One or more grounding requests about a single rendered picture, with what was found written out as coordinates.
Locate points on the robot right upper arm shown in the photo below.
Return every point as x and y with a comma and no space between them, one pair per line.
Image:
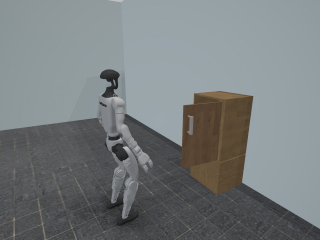
119,106

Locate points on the left robot forearm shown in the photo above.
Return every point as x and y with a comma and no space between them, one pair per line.
101,122

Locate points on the right robot hand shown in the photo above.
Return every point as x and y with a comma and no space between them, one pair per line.
143,158

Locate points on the robot left upper arm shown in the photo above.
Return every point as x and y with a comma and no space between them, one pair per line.
99,116

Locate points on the robot left thigh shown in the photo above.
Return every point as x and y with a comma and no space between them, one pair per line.
120,170

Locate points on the cupboard door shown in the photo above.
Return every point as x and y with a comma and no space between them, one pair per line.
202,146

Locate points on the handle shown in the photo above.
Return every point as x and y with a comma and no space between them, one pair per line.
191,120

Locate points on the robot left foot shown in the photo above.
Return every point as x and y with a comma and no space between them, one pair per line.
118,202

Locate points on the right robot forearm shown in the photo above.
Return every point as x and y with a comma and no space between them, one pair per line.
127,137

